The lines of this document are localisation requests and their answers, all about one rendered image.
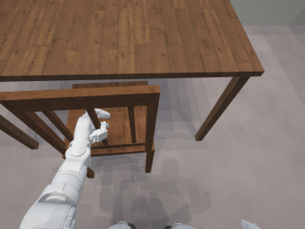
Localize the left robot hand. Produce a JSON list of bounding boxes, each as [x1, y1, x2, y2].
[[73, 108, 111, 145]]

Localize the left robot shin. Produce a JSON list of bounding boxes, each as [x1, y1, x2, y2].
[[117, 221, 130, 227]]

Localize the chair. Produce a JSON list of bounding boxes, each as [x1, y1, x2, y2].
[[0, 80, 160, 178]]

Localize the robot left forearm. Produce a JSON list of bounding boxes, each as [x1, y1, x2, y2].
[[19, 138, 92, 229]]

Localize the table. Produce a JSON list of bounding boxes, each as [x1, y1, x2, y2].
[[0, 0, 265, 150]]

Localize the right robot hand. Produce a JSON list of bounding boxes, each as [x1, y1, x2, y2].
[[240, 219, 260, 229]]

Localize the left robot upper arm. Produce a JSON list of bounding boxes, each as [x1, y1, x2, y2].
[[22, 202, 77, 229]]

